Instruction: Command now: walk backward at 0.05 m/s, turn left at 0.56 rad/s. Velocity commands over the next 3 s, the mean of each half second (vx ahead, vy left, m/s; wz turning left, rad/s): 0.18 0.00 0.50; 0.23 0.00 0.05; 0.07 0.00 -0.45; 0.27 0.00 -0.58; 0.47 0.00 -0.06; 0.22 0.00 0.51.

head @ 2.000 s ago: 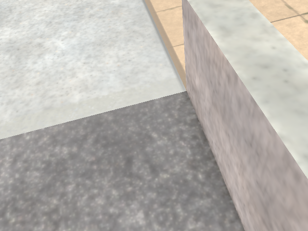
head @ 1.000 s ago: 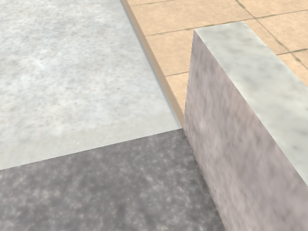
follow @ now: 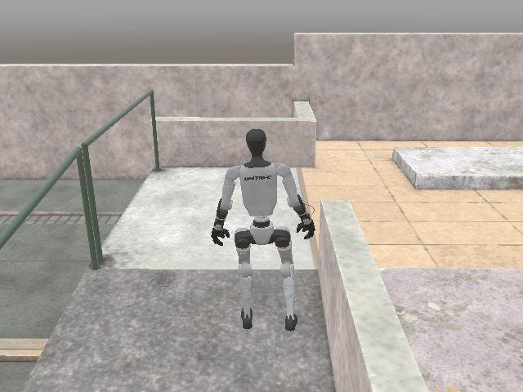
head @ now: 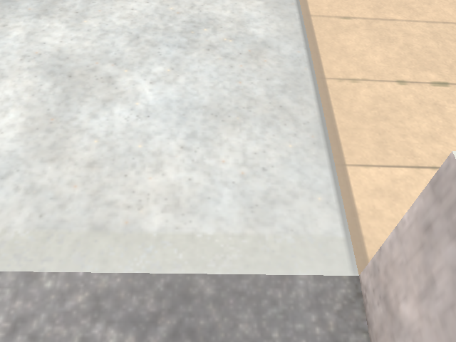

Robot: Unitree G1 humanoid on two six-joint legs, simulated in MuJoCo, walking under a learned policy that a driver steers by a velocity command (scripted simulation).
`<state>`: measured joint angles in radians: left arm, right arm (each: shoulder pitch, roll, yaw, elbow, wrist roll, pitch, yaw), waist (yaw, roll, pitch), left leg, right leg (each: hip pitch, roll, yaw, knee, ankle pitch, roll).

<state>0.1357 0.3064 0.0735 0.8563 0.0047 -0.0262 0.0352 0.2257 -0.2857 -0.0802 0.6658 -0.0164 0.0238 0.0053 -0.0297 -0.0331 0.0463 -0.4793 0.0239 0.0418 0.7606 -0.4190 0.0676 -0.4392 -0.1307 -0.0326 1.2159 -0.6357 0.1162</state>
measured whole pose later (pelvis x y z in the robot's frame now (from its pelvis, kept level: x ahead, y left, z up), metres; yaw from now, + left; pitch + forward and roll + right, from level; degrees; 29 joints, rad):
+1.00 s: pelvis +0.18 +0.09 +0.04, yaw +15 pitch +2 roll -1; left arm 0.21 0.27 0.07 0.76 0.00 -0.01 0.00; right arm 0.36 -0.21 -0.03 0.71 -0.01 -0.04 0.00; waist -0.02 -0.04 0.01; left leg -0.10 -0.02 0.01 0.34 -0.38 0.02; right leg -0.71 -0.03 0.01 1.17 -0.29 0.04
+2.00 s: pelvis +0.35 +0.08 +0.06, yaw -19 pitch +2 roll +0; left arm 0.21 0.28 0.05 0.58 -0.03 0.02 -0.03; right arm 0.39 -0.26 -0.04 0.72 -0.02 -0.05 -0.04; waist -0.06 -0.02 -0.03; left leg -0.04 0.08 0.14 0.33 -0.43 -0.02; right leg -0.75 -0.08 0.02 1.11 -0.21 0.09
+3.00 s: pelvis +0.75 -0.16 +0.09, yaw +0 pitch +3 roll -1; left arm 0.09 0.27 0.03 0.66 0.01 -0.02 0.03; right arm 0.19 -0.30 -0.08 0.62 0.01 0.02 -0.01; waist -0.03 -0.02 0.06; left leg -0.35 -0.14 -0.15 0.46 -0.15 0.07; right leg -0.63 -0.03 0.14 0.85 -0.24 0.10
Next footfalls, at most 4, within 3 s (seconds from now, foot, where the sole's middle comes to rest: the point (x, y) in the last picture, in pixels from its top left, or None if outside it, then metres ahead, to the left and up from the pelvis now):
0.44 right None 0.22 -0.09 -0.73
0.78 left None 0.14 0.16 -0.74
1.22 right None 0.39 0.02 -0.71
1.64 left None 0.35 0.23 -0.71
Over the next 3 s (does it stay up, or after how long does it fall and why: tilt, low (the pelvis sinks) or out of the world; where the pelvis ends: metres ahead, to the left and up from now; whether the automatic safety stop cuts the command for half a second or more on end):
stays up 0.75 -0.16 0.09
